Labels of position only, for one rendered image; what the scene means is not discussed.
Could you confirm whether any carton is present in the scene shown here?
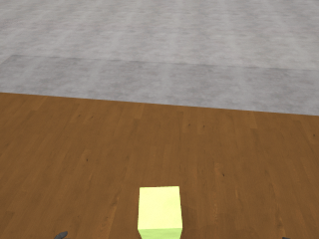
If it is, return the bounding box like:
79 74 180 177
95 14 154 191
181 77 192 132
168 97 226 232
138 186 182 239

